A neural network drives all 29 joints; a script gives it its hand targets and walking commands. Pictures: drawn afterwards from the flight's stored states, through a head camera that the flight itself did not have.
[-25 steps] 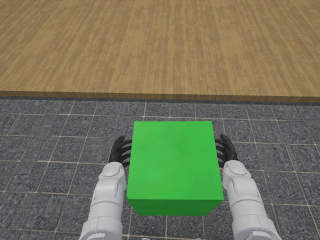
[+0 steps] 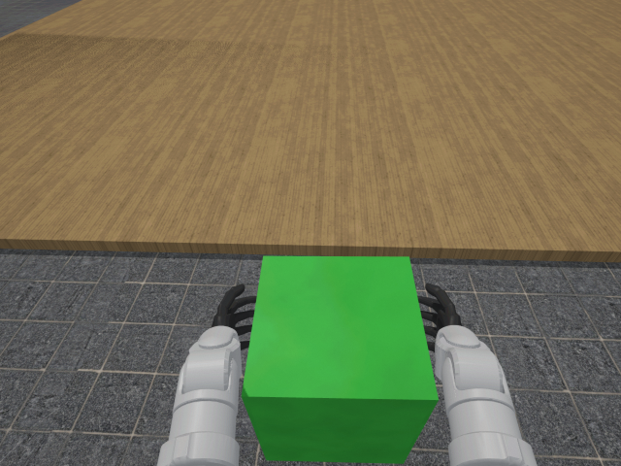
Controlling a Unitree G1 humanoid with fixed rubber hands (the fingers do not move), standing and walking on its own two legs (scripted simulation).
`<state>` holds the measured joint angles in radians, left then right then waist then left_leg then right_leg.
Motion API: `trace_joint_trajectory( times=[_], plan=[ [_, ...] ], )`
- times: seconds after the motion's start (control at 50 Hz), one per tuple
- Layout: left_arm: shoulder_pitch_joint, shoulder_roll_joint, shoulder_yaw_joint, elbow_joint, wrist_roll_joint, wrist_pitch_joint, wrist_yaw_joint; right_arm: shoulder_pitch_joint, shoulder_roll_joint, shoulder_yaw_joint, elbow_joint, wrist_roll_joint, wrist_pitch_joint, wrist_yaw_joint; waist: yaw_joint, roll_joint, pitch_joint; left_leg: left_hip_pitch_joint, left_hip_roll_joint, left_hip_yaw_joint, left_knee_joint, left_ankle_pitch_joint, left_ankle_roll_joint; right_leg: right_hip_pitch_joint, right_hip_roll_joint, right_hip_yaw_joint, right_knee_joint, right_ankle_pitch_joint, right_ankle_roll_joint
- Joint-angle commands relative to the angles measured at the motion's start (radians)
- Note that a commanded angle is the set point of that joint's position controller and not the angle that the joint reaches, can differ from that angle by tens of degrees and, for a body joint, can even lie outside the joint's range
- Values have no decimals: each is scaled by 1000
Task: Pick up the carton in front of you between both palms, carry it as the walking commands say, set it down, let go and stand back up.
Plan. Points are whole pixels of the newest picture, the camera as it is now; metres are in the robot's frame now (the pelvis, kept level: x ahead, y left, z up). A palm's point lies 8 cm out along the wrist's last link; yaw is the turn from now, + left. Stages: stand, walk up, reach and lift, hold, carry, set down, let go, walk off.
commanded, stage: reach and lift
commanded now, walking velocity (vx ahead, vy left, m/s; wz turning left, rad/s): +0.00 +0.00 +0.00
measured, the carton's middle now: (335, 362) +0.29 +0.00 -0.05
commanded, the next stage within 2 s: hold in 0.78 s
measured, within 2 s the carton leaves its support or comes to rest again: neither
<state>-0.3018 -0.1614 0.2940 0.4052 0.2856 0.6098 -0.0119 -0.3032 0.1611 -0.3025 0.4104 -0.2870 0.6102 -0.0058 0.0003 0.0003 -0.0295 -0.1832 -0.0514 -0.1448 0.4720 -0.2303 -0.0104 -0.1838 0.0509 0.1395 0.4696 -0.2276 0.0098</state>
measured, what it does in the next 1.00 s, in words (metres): stands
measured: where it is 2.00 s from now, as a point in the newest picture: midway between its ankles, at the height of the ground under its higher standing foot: outside the picture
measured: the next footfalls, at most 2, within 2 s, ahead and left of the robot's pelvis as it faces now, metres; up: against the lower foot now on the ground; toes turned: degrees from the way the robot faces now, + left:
none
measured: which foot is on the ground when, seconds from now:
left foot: down 0.00-1.00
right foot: down 0.00-1.00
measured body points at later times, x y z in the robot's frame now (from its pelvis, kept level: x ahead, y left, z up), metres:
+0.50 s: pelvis +0.01 +0.00 +0.00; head -0.02 +0.00 +0.45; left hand +0.31 +0.15 +0.03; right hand +0.31 -0.15 +0.03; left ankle +0.02 +0.13 -0.74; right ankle +0.02 -0.13 -0.74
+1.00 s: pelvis +0.01 +0.00 +0.01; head -0.04 +0.00 +0.45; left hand +0.31 +0.15 +0.05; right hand +0.31 -0.16 +0.05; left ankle +0.02 +0.13 -0.74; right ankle +0.02 -0.13 -0.74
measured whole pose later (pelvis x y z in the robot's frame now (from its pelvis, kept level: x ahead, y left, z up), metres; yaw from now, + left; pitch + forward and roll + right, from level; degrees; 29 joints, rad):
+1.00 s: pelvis +0.01 +0.00 +0.01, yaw +0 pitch -7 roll +0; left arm -0.25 -0.15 0.21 0.22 0.26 0.76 -0.01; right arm -0.25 0.15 -0.22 0.23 -0.26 0.76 -0.01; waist 0.00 0.00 -0.01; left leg -0.04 -0.04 -0.14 0.35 -0.19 -0.01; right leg -0.04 0.04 0.13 0.35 -0.19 0.00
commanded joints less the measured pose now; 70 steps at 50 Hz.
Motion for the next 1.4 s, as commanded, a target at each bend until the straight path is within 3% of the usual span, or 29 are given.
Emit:
trace_joint_trajectory(
  times=[0.0,0.16,0.54,0.74,0.84,1.0,1.38],
  plan=[
    [-563,-974,-551,7,-220,-26,-241,-571,978,560,6,228,-26,256,3,4,-207,45,-31,70,-82,38,2,40,33,-73,-80,34,-4],
    [-565,-965,-553,-1,-220,-17,-240,-568,976,560,4,225,-16,257,2,2,-225,73,-34,73,-93,54,1,61,33,-70,-92,53,-3],
    [-416,-931,-595,-127,-250,32,-229,-423,940,608,-131,258,33,244,4,0,-233,154,-45,66,-127,266,-13,151,45,-61,-122,263,10],
    [-408,-919,-607,-165,-260,56,-229,-414,935,617,-166,268,57,241,5,-1,-212,163,-46,66,-140,257,-13,156,44,-60,-134,257,11],
    [-418,-926,-675,-253,-300,84,-223,-421,934,682,-254,306,84,235,-1,2,-261,198,-44,63,-144,313,-15,193,46,-60,-144,312,13],
    [-431,-887,-591,-185,-254,129,-224,-444,887,604,-193,262,129,241,3,-2,-119,149,-40,70,-177,127,-6,145,39,-68,-170,121,8],
    [-509,-910,-594,-162,-256,117,-229,-518,910,603,-166,262,117,247,0,1,-171,152,-37,72,-159,125,-6,155,37,-73,-156,119,4]
  ],
)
